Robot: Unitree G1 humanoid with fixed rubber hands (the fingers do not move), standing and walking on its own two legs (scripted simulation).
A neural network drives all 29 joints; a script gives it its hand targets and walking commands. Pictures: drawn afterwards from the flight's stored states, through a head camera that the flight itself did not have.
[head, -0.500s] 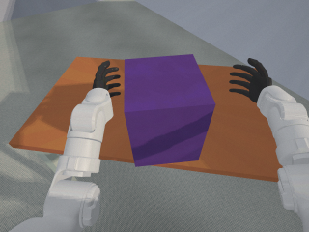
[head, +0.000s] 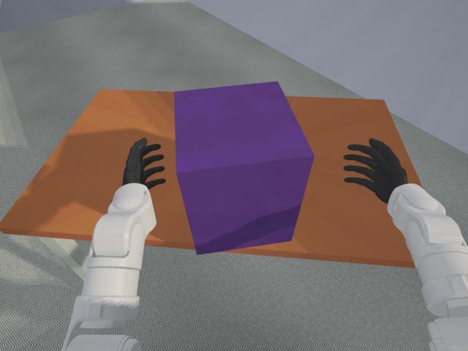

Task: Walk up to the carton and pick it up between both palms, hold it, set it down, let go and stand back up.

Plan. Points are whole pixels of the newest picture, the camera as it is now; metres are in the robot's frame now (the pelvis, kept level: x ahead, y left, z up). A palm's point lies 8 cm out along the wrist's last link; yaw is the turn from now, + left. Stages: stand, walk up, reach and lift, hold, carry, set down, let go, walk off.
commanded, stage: set down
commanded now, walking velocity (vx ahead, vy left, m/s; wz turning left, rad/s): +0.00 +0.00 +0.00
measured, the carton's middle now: (236, 170) +0.43 +0.06 +0.06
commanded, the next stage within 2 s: none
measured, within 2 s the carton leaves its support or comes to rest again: neither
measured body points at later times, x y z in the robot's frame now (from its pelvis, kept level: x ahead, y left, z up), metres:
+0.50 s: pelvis +0.00 +0.00 +0.00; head +0.01 -0.01 +0.45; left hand +0.29 +0.20 +0.06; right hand +0.33 -0.24 +0.04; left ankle -0.01 +0.12 -0.74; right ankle +0.10 -0.12 -0.74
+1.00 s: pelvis +0.02 +0.01 +0.00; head +0.04 +0.01 +0.45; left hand +0.28 +0.20 +0.01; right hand +0.29 -0.25 +0.00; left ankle -0.01 +0.12 -0.74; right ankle +0.10 -0.12 -0.74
